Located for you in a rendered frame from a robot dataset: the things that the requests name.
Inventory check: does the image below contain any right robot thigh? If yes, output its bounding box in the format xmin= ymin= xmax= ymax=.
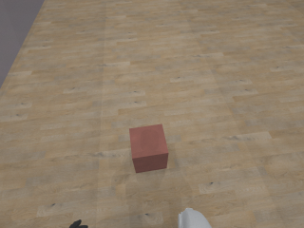
xmin=178 ymin=210 xmax=212 ymax=228

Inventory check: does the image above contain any carton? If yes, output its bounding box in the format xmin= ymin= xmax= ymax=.
xmin=129 ymin=124 xmax=169 ymax=174

